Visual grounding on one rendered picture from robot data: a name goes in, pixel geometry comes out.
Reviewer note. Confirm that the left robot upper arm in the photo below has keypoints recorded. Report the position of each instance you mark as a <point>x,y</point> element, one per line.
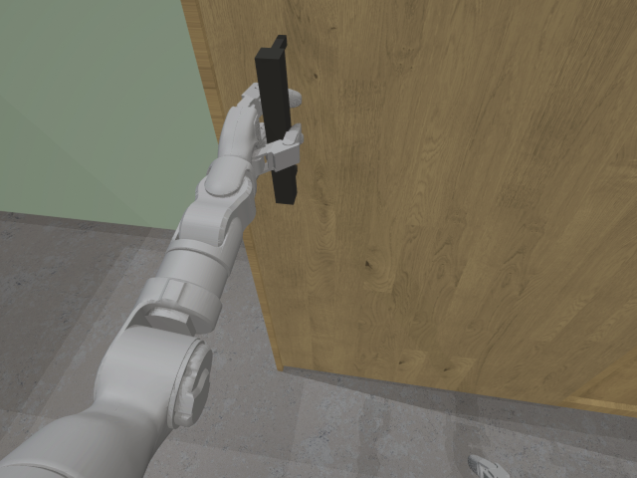
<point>152,382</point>

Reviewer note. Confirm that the handle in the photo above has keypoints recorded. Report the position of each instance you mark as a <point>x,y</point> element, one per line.
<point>273,86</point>

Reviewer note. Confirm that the robot left forearm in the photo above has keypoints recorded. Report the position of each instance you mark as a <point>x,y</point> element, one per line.
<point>184,296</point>

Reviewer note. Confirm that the robot left hand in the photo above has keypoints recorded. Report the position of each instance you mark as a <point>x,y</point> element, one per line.
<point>244,136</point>

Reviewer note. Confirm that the wardrobe door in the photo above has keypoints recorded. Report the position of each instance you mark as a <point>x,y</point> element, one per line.
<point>617,383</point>
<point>466,209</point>

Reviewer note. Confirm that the robot right hand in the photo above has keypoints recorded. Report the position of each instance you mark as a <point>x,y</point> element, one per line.
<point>486,469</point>

